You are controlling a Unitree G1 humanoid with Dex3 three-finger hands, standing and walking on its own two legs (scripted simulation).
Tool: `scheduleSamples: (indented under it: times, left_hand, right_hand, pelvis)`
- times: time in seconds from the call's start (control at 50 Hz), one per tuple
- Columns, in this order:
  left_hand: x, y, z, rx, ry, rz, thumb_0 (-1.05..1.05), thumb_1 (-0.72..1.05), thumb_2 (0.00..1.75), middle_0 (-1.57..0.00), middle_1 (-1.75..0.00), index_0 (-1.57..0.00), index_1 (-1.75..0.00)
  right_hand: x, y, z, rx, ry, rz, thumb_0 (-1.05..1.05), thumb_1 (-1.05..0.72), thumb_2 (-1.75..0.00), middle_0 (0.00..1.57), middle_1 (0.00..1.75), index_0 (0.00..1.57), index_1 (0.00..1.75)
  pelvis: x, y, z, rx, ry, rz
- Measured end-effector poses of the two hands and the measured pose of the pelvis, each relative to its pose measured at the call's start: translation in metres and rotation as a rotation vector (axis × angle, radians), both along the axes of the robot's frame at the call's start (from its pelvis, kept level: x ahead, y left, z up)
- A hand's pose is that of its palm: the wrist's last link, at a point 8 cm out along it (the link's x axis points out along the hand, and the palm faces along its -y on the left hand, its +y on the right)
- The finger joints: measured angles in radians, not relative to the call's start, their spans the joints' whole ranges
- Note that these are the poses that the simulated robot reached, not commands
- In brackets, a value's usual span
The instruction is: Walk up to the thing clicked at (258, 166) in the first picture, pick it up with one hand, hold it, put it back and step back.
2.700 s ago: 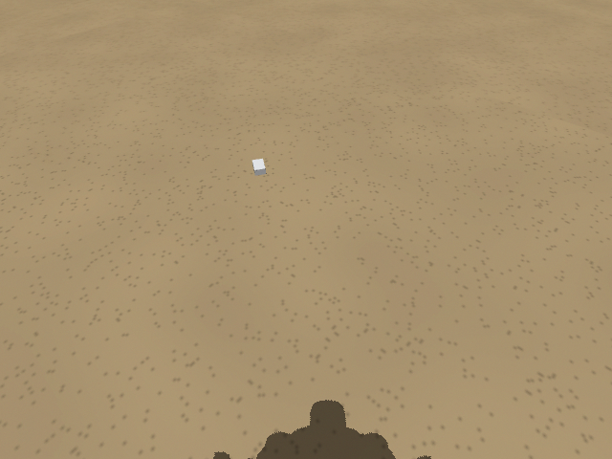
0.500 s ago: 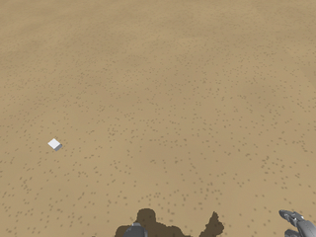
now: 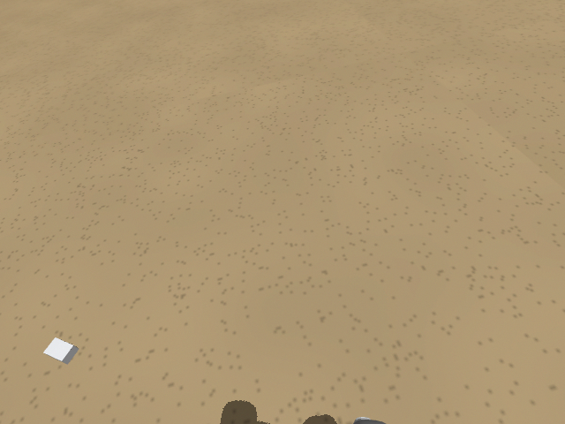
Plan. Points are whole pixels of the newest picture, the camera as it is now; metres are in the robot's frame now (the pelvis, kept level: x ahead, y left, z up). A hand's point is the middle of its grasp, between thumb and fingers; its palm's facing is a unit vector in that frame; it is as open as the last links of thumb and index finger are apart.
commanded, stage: walk up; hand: left
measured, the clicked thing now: (61, 350) +0.59 +0.88 -0.72
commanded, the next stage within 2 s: none
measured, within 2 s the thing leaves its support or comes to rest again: neither
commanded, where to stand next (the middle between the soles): +0.14 +0.85 m, yaw -29 degrees
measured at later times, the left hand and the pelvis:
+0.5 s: hand out of the picture +0.19 +0.54 -0.12, palm faces -0.19 -0.80 -0.57, open 7.4 cm; pelvis +0.07 +0.23 +0.01, yaw -8 degrees
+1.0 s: hand out of the picture +0.26 +0.80 -0.12, palm faces -0.21 -0.72 -0.66, open 7.4 cm; pelvis +0.10 +0.48 -0.03, yaw -15 degrees
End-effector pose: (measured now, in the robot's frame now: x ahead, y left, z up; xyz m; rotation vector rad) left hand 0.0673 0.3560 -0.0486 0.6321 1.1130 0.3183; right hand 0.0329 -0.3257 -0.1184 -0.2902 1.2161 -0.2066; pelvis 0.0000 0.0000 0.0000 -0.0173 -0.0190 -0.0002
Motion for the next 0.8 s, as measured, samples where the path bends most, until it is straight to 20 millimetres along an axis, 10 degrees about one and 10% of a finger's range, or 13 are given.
scheduleSamples:
  times: [0.18,0.32,0.4,0.6,0.8]
  left_hand:
    - [0.020,0.068,0.008,0.012,-0.026,0.000,0.01,0.90,0.90,-0.21,-0.30,-0.21,-0.31]
    - [0.055,0.162,-0.015,0.010,0.003,-0.062,0.01,0.90,0.90,-0.22,-0.31,-0.21,-0.31]
    - [0.083,0.203,-0.027,0.015,0.047,-0.051,0.01,0.90,0.90,-0.21,-0.30,-0.21,-0.31]
    - [0.157,0.227,-0.020,-0.071,0.008,-0.211,0.01,0.90,0.90,-0.21,-0.30,-0.21,-0.30]
    - [0.159,0.317,-0.001,-0.024,-0.047,-0.220,0.01,0.90,0.90,-0.22,-0.30,-0.21,-0.31]
  right_hand:
    - [0.068,0.070,0.004,0.033,-0.073,0.058,0.01,-0.90,-0.89,0.21,0.30,0.21,0.30]
    - [0.103,0.125,0.017,-0.076,-0.133,0.040,0.01,-0.90,-0.89,0.21,0.30,0.21,0.30]
    - [0.094,0.169,0.026,-0.107,-0.139,0.005,0.01,-0.91,-0.89,0.20,0.30,0.21,0.30]
    - [0.052,0.259,0.019,-0.053,-0.042,-0.132,0.01,-0.90,-0.89,0.21,0.30,0.21,0.30]
    - [0.084,0.346,0.003,0.001,-0.079,-0.098,0.01,-0.90,-0.89,0.21,0.30,0.21,0.30]
  pelvis:
    - [0.022,0.070,0.003,-0.020,-0.007,-0.029]
    - [0.043,0.156,-0.015,0.000,0.033,-0.080]
    - [0.054,0.197,-0.012,-0.002,0.031,-0.112]
    - [0.081,0.264,0.001,0.010,0.027,-0.176]
    - [0.089,0.354,-0.003,-0.011,-0.010,-0.198]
